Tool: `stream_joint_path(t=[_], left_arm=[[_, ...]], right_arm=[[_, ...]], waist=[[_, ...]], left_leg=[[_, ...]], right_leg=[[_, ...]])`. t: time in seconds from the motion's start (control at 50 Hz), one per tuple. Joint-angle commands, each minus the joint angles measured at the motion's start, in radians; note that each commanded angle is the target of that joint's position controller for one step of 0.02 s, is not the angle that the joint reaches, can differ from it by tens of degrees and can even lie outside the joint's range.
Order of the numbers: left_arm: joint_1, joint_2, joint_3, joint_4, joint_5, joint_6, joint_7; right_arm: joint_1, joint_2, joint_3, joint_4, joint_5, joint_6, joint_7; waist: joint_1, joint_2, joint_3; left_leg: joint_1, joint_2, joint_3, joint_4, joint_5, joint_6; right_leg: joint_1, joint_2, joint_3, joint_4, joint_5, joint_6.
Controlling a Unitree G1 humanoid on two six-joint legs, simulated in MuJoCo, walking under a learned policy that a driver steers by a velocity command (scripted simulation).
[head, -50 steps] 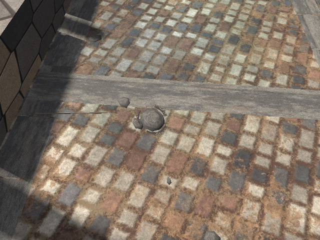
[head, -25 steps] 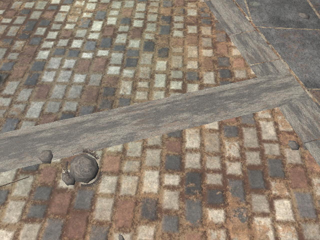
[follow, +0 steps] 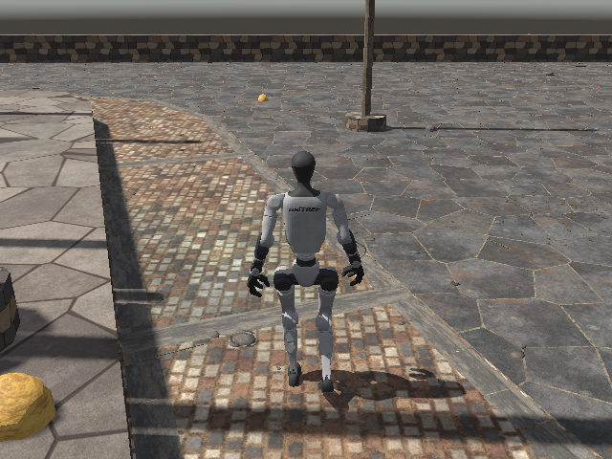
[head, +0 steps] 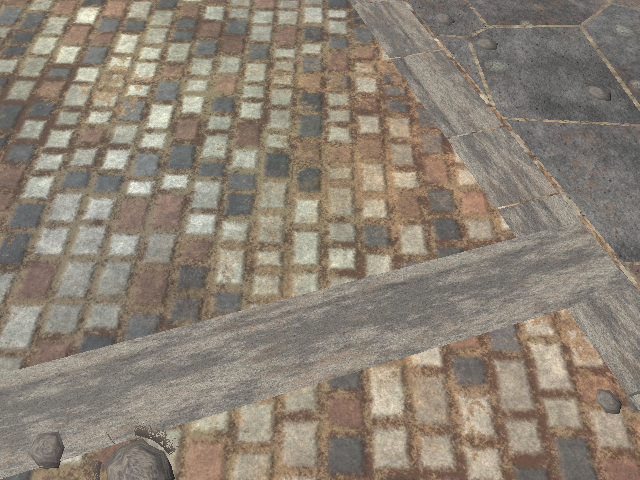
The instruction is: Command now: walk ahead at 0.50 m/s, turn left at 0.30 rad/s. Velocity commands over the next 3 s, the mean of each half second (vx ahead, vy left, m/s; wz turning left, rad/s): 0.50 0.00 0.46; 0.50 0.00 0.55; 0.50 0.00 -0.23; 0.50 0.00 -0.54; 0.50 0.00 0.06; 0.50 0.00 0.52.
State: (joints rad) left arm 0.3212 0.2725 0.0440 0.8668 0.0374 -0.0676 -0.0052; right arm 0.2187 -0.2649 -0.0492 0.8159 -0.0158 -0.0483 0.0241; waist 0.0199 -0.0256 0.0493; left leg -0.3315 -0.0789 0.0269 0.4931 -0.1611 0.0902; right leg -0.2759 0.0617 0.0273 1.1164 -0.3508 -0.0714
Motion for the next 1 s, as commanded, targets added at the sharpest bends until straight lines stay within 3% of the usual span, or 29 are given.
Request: stream_joint_path(t=[0.02, 0.08, 0.16, 0.24, 0.3, 0.36, 0.4, 0.42, 0.44, 0.46, 0.48, 0.5, 0.52, 0.56, 0.64, 0.76, 0.84, 0.9, 0.94, 0.96, 0.98, 1.0], left_arm=[[-0.004, 0.091, 0.011, -0.083, 0.015, -0.003, -0.010], [-0.034, 0.071, 0.001, -0.100, 0.015, 0.018, -0.013], [-0.216, 0.062, -0.008, -0.163, 0.011, 0.025, -0.014], [-0.342, 0.048, -0.019, -0.206, 0.001, 0.020, -0.020], [-0.413, 0.051, -0.025, -0.237, -0.007, 0.011, -0.019], [-0.369, 0.079, -0.019, -0.239, -0.012, -0.002, -0.014], [-0.190, 0.117, -0.002, -0.186, -0.014, -0.015, 0.002], [-0.064, 0.167, 0.015, -0.164, 0.000, -0.028, 0.018], [0.066, 0.246, 0.034, -0.167, 0.024, -0.027, 0.036], [0.027, 0.278, 0.046, -0.164, 0.013, -0.006, 0.033], [-0.040, 0.182, 0.034, -0.176, 0.004, 0.004, 0.027], [-0.086, 0.102, 0.015, -0.183, -0.004, 0.003, 0.022], [-0.108, 0.075, 0.006, -0.177, -0.001, 0.000, 0.020], [-0.085, 0.072, 0.005, -0.150, -0.006, -0.017, 0.020], [-0.032, 0.090, 0.017, -0.117, -0.021, -0.044, 0.009], [0.024, 0.095, 0.022, -0.073, -0.019, -0.038, 0.006], [0.087, 0.124, 0.031, -0.038, -0.019, -0.027, 0.015], [0.110, 0.154, 0.036, -0.016, -0.015, -0.007, 0.025], [0.125, 0.178, 0.038, -0.005, -0.016, 0.009, 0.030], [0.125, 0.164, 0.029, -0.009, -0.019, 0.013, 0.029], [0.153, 0.064, -0.001, -0.062, -0.039, 0.008, 0.012], [0.141, 0.076, 0.006, -0.091, -0.034, 0.006, 0.005]], right_arm=[[0.074, -0.099, -0.024, -0.011, 0.011, -0.014, -0.004], [0.130, -0.128, -0.035, 0.013, 0.021, -0.025, -0.009], [0.201, -0.135, -0.042, 0.029, 0.020, -0.017, -0.016], [0.269, -0.140, -0.048, 0.041, 0.017, -0.011, -0.021], [0.298, -0.144, -0.051, 0.041, 0.006, -0.006, -0.028], [0.250, -0.163, -0.059, 0.020, -0.001, -0.002, -0.038], [0.191, -0.179, -0.063, 0.002, 0.003, -0.007, -0.032], [0.187, -0.157, -0.057, -0.007, 0.015, -0.016, -0.022], [0.225, -0.070, -0.035, -0.041, 0.040, -0.023, -0.020], [0.295, -0.080, -0.035, -0.066, 0.032, -0.014, -0.023], [0.277, -0.130, -0.041, -0.026, 0.001, 0.005, -0.030], [0.205, -0.124, -0.040, -0.025, -0.009, 0.009, -0.018], [0.175, -0.100, -0.037, -0.032, -0.008, 0.013, -0.008], [0.157, -0.092, -0.036, -0.037, -0.025, 0.035, 0.010], [0.062, -0.076, -0.030, -0.083, -0.022, 0.052, 0.031], [-0.134, -0.045, -0.006, -0.150, -0.017, 0.046, 0.052], [-0.251, -0.041, 0.006, -0.197, -0.022, 0.042, 0.063], [-0.244, -0.056, 0.001, -0.207, -0.031, 0.043, 0.053], [-0.092, -0.085, -0.017, -0.165, -0.039, 0.034, 0.039], [0.081, -0.110, -0.034, -0.107, -0.051, 0.024, 0.025], [0.189, -0.202, -0.058, -0.090, -0.062, 0.020, 0.006], [0.202, -0.254, -0.068, -0.096, -0.021, 0.028, -0.004]], waist=[[0.001, 0.080, -0.032], [0.002, 0.087, -0.046], [-0.045, 0.083, 0.002], [-0.094, 0.091, -0.009], [-0.116, 0.098, -0.012], [-0.073, 0.113, -0.023], [0.015, 0.091, -0.093], [0.071, 0.022, -0.185], [0.097, -0.122, -0.336], [0.028, -0.289, -0.364], [0.000, -0.109, -0.211], [0.005, -0.006, -0.105], [-0.012, -0.012, -0.051], [-0.027, -0.077, -0.029], [-0.030, -0.064, -0.038], [0.004, -0.054, 0.008], [0.037, -0.054, 0.037], [0.021, -0.071, 0.010], [-0.046, -0.077, -0.092], [-0.124, -0.030, -0.185], [-0.144, 0.149, -0.326], [-0.125, 0.219, -0.406]], left_leg=[[0.218, 0.251, -0.401, -0.277, 0.114, 0.149], [0.194, 0.223, -0.347, -0.294, 0.223, 0.170], [0.189, 0.193, -0.340, -0.329, 0.192, 0.155], [0.251, 0.174, -0.344, -0.279, 0.273, 0.123], [0.301, 0.186, -0.375, -0.218, 0.369, 0.120], [0.289, 0.202, -0.421, -0.151, 0.413, 0.087], [0.219, 0.156, -0.409, 0.008, 0.504, 0.045], [0.135, 0.093, -0.357, 0.207, 0.416, 0.020], [-0.048, 0.011, -0.237, 0.486, 0.035, -0.008], [-0.254, -0.065, -0.148, 0.652, -0.409, -0.012], [-0.318, 0.033, -0.148, 0.734, -0.329, -0.010], [-0.304, 0.061, -0.138, 0.718, -0.246, -0.017], [-0.280, 0.089, -0.128, 0.676, -0.203, -0.025], [-0.249, 0.116, -0.107, 0.649, -0.171, -0.040], [-0.328, 0.134, -0.095, 0.631, -0.070, -0.055], [-0.347, 0.140, -0.025, 0.367, 0.131, -0.064], [-0.301, 0.129, 0.049, 0.198, 0.101, -0.025], [-0.208, 0.065, 0.107, 0.129, -0.040, 0.028], [0.000, -0.012, 0.116, 0.072, -0.115, 0.080], [0.259, -0.002, 0.058, -0.005, -0.063, 0.115], [0.615, 0.288, -0.332, -0.042, -0.216, 0.204], [0.692, 0.508, -0.756, -0.184, -0.054, 0.286]], right_leg=[[-0.269, -0.112, 0.038, 0.006, 0.073, 0.033], [-0.281, -0.118, 0.008, -0.062, 0.074, 0.079], [-0.373, -0.130, -0.016, -0.240, 0.207, 0.124], [-0.372, -0.104, -0.017, -0.395, 0.317, 0.129], [-0.355, -0.077, -0.016, -0.472, 0.310, 0.118], [-0.216, -0.056, 0.007, -0.571, 0.251, 0.087], [0.060, -0.022, -0.006, -0.661, 0.215, 0.051], [0.269, -0.121, 0.080, -0.694, 0.175, 0.012], [0.518, -0.389, 0.373, -0.730, -0.030, -0.049], [0.548, -0.521, 0.757, -0.842, -0.098, -0.140], [0.412, -0.491, 0.675, -0.839, -0.176, -0.142], [0.290, -0.428, 0.515, -0.859, -0.117, -0.122], [0.206, -0.377, 0.381, -0.892, 0.009, -0.096], [0.146, -0.318, 0.222, -0.918, 0.190, -0.071], [0.177, -0.323, 0.088, -0.956, 0.363, -0.089], [0.204, -0.282, -0.105, -0.967, 0.467, -0.068], [0.283, -0.315, -0.164, -0.939, 0.536, -0.052], [0.361, -0.330, -0.221, -0.801, 0.867, -0.032], [0.352, -0.331, -0.251, -0.536, 1.073, -0.025], [0.216, -0.311, -0.265, -0.319, 0.929, -0.006], [-0.143, -0.236, -0.271, 0.012, 0.402, 0.037], [-0.356, -0.075, -0.155, 0.260, -0.191, 0.064]])
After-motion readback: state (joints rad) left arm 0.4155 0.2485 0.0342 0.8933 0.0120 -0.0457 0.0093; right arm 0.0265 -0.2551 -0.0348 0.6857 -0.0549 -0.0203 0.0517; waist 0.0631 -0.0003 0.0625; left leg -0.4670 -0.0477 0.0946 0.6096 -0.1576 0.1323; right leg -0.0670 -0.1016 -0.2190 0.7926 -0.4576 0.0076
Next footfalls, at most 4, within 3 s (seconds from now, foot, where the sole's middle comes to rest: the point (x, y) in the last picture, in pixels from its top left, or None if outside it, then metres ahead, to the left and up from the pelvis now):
0.42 right None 0.41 -0.08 -0.77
0.96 left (219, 437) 0.56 0.23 -0.77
1.52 right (232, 303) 0.89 0.24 -0.77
2.02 left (158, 220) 1.16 0.47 -0.77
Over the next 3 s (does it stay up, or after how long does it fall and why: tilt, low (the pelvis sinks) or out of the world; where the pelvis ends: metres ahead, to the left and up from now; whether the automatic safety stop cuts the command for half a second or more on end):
stays up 1.47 0.44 -0.01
